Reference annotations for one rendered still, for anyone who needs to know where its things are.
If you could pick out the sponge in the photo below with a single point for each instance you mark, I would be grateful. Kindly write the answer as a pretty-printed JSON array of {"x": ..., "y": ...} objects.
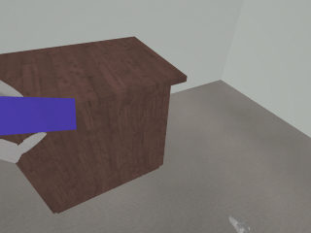
[{"x": 23, "y": 115}]

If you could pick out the robot right hand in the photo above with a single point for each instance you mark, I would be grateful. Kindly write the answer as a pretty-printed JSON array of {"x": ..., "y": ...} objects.
[{"x": 240, "y": 225}]

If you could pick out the robot left hand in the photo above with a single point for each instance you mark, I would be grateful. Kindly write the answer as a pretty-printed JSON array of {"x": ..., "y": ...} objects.
[{"x": 10, "y": 151}]

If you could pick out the table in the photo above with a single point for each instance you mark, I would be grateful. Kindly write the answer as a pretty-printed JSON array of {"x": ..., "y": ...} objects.
[{"x": 122, "y": 91}]

